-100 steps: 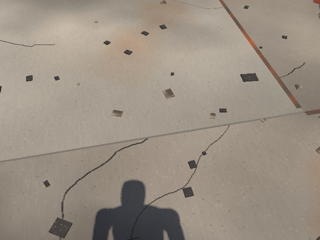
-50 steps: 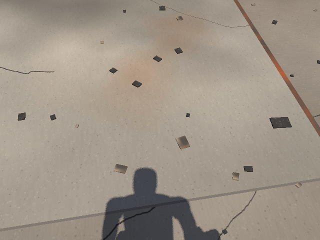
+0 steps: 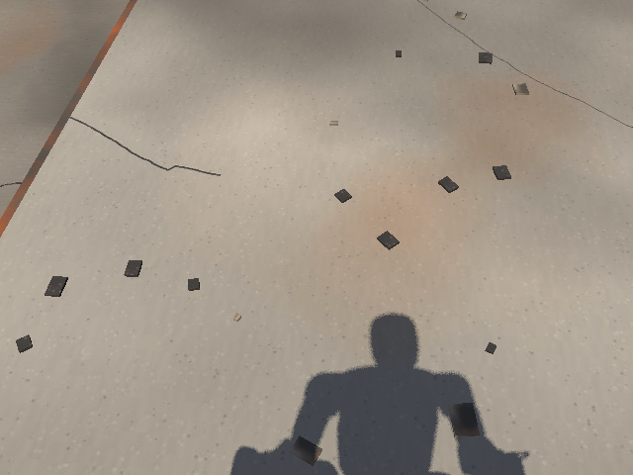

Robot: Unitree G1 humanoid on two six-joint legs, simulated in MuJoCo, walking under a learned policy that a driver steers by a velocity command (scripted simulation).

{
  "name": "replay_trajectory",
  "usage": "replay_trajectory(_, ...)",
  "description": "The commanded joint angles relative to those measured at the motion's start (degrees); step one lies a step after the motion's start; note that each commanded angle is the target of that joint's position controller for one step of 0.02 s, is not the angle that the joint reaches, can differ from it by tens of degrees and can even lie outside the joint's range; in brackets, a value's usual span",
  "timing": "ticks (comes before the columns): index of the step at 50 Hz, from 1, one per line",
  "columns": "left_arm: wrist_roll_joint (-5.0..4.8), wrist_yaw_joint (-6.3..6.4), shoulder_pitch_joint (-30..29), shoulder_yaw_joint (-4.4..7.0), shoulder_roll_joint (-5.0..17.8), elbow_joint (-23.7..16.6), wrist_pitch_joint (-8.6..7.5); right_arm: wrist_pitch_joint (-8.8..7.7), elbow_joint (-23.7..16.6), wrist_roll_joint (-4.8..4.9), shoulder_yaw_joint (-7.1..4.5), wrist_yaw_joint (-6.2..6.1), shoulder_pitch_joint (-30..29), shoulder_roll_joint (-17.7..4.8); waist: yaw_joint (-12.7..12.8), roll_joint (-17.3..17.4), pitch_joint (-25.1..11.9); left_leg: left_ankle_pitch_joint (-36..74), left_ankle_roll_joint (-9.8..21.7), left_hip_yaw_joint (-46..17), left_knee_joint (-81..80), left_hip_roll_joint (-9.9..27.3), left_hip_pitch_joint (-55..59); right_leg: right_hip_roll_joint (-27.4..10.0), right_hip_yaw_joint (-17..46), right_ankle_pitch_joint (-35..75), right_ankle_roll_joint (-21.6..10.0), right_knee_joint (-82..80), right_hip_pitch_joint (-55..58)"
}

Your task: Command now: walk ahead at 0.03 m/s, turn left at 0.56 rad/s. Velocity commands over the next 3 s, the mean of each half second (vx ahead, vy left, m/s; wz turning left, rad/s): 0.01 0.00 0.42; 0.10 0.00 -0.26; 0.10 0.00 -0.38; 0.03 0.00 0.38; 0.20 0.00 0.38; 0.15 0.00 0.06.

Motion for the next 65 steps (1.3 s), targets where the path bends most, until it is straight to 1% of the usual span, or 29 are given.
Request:
replay_trajectory(1, 0.29, -0.33, 0.39, 1.90, 8.41, -3.40, -0.18, 0.75, -3.65, 0.14, 0.27, 1.07, 2.11, -1.67, -0.18, -9.84, -5.43, 0.58, -0.17, 1.32, -5.86, 1.63, 1.11, -15.02, 10.63, 1.62, -9.29, -10.06, 4.95)
replay_trajectory(7, 0.57, -1.80, 0.57, 3.22, 11.95, -4.05, 0.84, -0.01, -7.43, 1.01, 0.74, 2.19, 0.05, -2.57, 1.00, -10.60, -6.47, -1.40, 2.77, 5.34, -20.35, 1.21, 10.28, -17.54, 7.74, -1.37, -7.41, -6.93, 4.11)
replay_trajectory(9, 0.10, -2.13, 0.53, 3.66, 12.58, -3.87, 1.52, -0.86, -6.86, 1.12, 0.71, 1.98, 4.29, -2.69, -1.25, -8.10, -6.75, 5.52, 4.59, 5.76, -32.58, 0.08, 18.73, -16.82, 4.09, 0.12, -3.05, -1.25, 0.40)
replay_trajectory(10, 0.13, -2.55, 2.74, 3.73, 11.34, -3.10, 2.04, -1.62, -6.34, 0.75, 0.30, 1.43, 5.95, -4.45, -1.59, -1.90, -5.44, 8.01, 5.67, -0.66, -41.86, 2.21, 22.30, -14.06, 0.44, -5.20, 1.23, 6.23, -4.02)
replay_trajectory(11, 0.53, -3.24, 5.51, 2.47, 5.68, -4.47, 2.67, -2.33, -7.77, 0.24, -0.37, 0.60, 5.60, -9.80, 0.38, 14.07, -4.72, 13.42, 8.84, -22.06, -47.80, 18.45, 26.87, -6.48, -4.48, -25.41, 5.93, 22.52, -16.83)
replay_trajectory(12, 0.25, -2.09, -2.01, 2.14, 6.19, -7.70, 3.56, -2.44, -8.17, -0.16, -1.92, 0.02, 6.89, -15.05, -3.31, 13.85, 0.07, 24.12, 16.44, -28.06, -48.87, 24.32, 15.89, -0.12, 3.71, -27.71, 6.40, 28.66, -20.30)
replay_trajectory(13, -0.37, -2.05, -3.60, 2.17, 7.09, -7.58, 4.04, -2.57, -7.44, -0.25, -1.03, -0.47, 5.86, -10.98, -1.68, 6.62, 0.95, 24.99, 15.82, -21.16, -48.06, 19.97, 15.16, -1.80, 7.85, -22.05, 6.04, 32.84, -18.17)
replay_trajectory(15, -0.98, -2.70, 0.81, 2.48, 7.53, -4.76, 3.50, -2.89, -8.87, 0.05, 0.41, -0.75, -1.62, -7.11, 2.33, 5.69, -0.78, 26.36, 12.31, -12.58, -47.18, 12.66, 16.33, -1.08, 8.85, -12.90, 4.81, 33.75, -15.81)
replay_trajectory(17, 0.15, -3.10, 3.74, 2.92, 8.47, -2.89, 3.39, -3.60, -9.43, 0.85, 1.37, -1.02, -1.98, -4.59, 2.42, 4.85, -4.75, 35.90, 12.48, -9.28, -45.49, 11.08, 20.19, -0.35, 8.32, -10.66, 4.73, 36.80, -13.90)
replay_trajectory(26, -0.78, -2.28, 1.11, 1.25, 5.56, -2.78, 4.26, -4.39, -5.98, 0.23, 2.50, -1.65, 2.93, -4.71, -0.98, 5.14, -3.18, 33.21, 14.04, -11.26, -43.96, 12.60, 22.70, 0.67, 8.68, -15.52, 4.44, 16.70, -4.77)
replay_trajectory(30, -1.16, -1.87, 4.42, 0.36, 4.79, -0.95, 2.89, -4.53, -4.59, 0.68, 2.75, -2.42, 0.08, -5.17, 2.01, 2.08, -3.86, 30.63, 10.56, -9.18, -40.71, 11.28, 18.74, 1.37, 8.21, -2.14, 3.04, -2.38, 7.43)
replay_trajectory(32, -0.09, -1.80, 4.56, 1.24, 10.70, -1.71, 1.35, -4.63, -5.40, 0.53, 2.31, -2.63, 1.85, -5.11, -0.40, -4.46, -5.79, 20.69, 6.55, -5.89, -34.88, 6.20, 15.49, -6.92, 19.11, 13.70, 1.07, -3.18, 11.76)
replay_trajectory(33, -1.64, -2.29, 2.12, 2.10, 13.04, -1.31, 1.29, -4.21, -5.02, 0.97, 2.56, -2.64, 2.82, -2.91, -2.18, -11.91, -3.49, 11.13, 4.76, -1.03, -34.88, 0.17, 14.58, -10.01, 24.28, 18.58, -3.04, -3.04, 7.01)
replay_trajectory(35, -1.21, -3.08, 1.42, 1.84, 10.74, -2.05, 1.27, -3.68, -4.47, 0.63, 2.43, -3.09, 1.42, -3.19, -0.41, -13.18, -1.95, 5.91, 3.64, 0.69, -30.50, -1.48, 14.15, -12.45, 28.99, 17.10, -6.09, -5.50, 4.35)
replay_trajectory(37, -0.95, -2.87, 0.63, 2.30, 11.26, -2.64, 1.66, -3.57, -4.49, 0.93, 2.07, -2.82, 1.84, -3.21, -0.52, -13.01, -2.01, 4.53, 3.80, 0.91, -28.70, -2.16, 13.20, -10.98, 29.08, 16.98, -6.47, -4.55, 4.12)
replay_trajectory(40, -1.23, -2.90, 0.02, 3.24, 11.09, -3.22, 2.83, -4.67, -5.14, 0.09, 2.39, -2.25, 3.87, -1.80, -1.66, -10.33, -4.12, -1.59, 5.11, -0.29, -33.54, -2.09, 17.40, -6.29, 29.95, -15.47, -5.89, -4.19, -0.16)
replay_trajectory(41, -1.35, -3.15, -3.18, 3.13, 9.79, -4.87, 3.14, -5.20, -5.06, -0.15, 2.17, -2.33, 6.50, -3.07, -3.72, -6.80, -2.77, -4.95, 6.52, -5.20, -39.53, 1.70, 23.28, -3.01, 28.34, -26.13, -4.02, -1.60, -8.55)
replay_trajectory(42, -1.96, -3.60, -6.96, 2.54, 7.00, -7.75, 3.13, -5.43, -4.68, -0.06, 0.85, -2.62, 9.60, -8.36, -5.47, 3.17, -0.51, -15.49, 9.85, -16.87, -47.47, 9.43, 30.99, 3.95, 20.36, -29.83, -0.42, 7.06, -22.95)
replay_trajectory(43, -1.10, -3.89, -9.59, 2.11, 5.78, -9.43, 2.85, -5.76, -3.39, -0.46, -0.68, -2.46, 12.35, -12.99, -6.87, 12.09, 1.89, -23.02, 14.49, -31.48, -57.31, 21.97, 30.54, 7.50, 11.51, -23.27, 0.52, 22.51, -28.68)
replay_trajectory(44, 0.47, -4.13, -9.50, 2.75, 8.38, -9.16, 2.27, -6.07, -3.72, -0.90, 0.14, -2.55, 10.23, -9.84, -4.36, 2.66, 4.31, -19.60, 15.90, -30.70, -57.30, 23.45, 26.07, 2.54, 15.01, -18.68, 0.05, 29.64, -27.77)
replay_trajectory(45, -0.02, -4.82, -5.80, 2.95, 7.89, -8.01, 1.85, -6.42, -4.66, -0.58, 0.70, -2.66, 6.94, -7.96, -1.12, 0.67, 3.50, -16.14, 15.30, -26.60, -56.95, 21.55, 24.19, 1.40, 15.31, -15.30, 0.21, 31.72, -25.22)
replay_trajectory(48, 0.26, -6.66, -3.79, 2.93, 7.65, -7.05, 1.50, -8.03, -5.37, -0.05, 1.12, -2.41, 4.87, -6.57, -0.30, 2.78, 1.33, -2.16, 12.08, -12.25, -56.86, 15.68, 25.90, 0.29, 12.12, -8.94, 1.90, 34.37, -23.74)
replay_trajectory(53, 0.21, -8.06, -9.45, 1.53, 5.15, -11.12, 2.13, -8.19, -3.76, 0.01, 0.79, -1.57, 8.39, -7.95, -2.28, 4.78, 0.48, 30.01, 10.93, 2.02, -48.93, 14.61, 24.88, -0.36, 7.57, -6.65, 3.84, 21.77, -16.12)
replay_trajectory(57, 0.08, -7.36, -9.48, 1.90, 7.15, -13.04, 2.52, -6.83, -3.61, 0.62, 0.08, -1.34, 9.07, -10.31, -2.64, 7.86, -1.99, 40.59, 8.43, 5.60, -39.45, 15.15, 23.29, 2.77, 3.10, -7.93, 1.57, 13.35, -6.91)
replay_trajectory(59, 1.08, -6.24, -1.64, 2.73, 8.26, -11.11, 1.69, -6.32, -3.96, 1.39, 0.12, -1.52, 7.97, -10.40, 1.36, 3.60, -6.53, 43.55, 6.05, 9.10, -24.48, 13.08, 21.08, 5.98, 2.82, -4.02, -0.61, 5.02, 3.62)
replay_trajectory(60, 1.77, -5.30, 5.01, 3.78, 11.37, -9.60, 0.88, -6.34, -4.43, 1.16, 0.51, -1.47, 9.33, -9.27, 4.42, -2.84, -11.20, 31.63, 3.11, 10.84, -11.00, 10.83, 13.01, 1.66, 10.06, 1.13, -2.56, 0.68, 14.52)
replay_trajectory(61, 1.11, -4.44, 5.88, 5.17, 19.28, -11.21, 0.46, -5.85, -8.03, 0.10, 2.51, -0.95, 11.30, -1.50, 1.31, -16.66, -14.31, -12.70, -0.13, 11.47, 6.03, 3.63, -4.38, -17.60, 35.53, 17.30, -8.19, -0.65, 24.43)
replay_trajectory(62, -2.10, -4.66, 9.29, 6.11, 21.24, -11.33, 0.93, -4.87, -9.31, -0.72, 1.66, -1.19, 8.74, -6.00, 5.32, -13.41, -19.82, -14.25, -0.16, 0.53, 11.92, 0.24, -7.32, -21.02, 46.33, 20.64, -16.17, -4.61, 23.68)
replay_trajectory(65, -1.42, -3.56, -0.57, 2.88, 10.62, -11.40, 1.55, -4.62, -7.81, 0.40, 1.81, -1.32, 5.25, -5.90, 0.28, -6.18, -5.40, -1.28, 0.56, -1.26, 6.07, 5.54, -5.98, -11.57, 28.05, 17.79, -10.79, -6.44, 9.49)
Next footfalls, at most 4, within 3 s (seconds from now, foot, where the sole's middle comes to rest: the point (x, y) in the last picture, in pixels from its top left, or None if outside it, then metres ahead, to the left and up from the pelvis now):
0.20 left None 0.00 0.12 -0.78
0.62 right None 0.03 -0.07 -0.78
1.20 right None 0.14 -0.12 -0.78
1.68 left None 0.14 0.06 -0.78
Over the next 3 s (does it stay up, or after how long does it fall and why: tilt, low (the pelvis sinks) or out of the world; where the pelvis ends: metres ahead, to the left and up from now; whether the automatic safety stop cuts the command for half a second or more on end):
stays up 0.29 -0.02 0.01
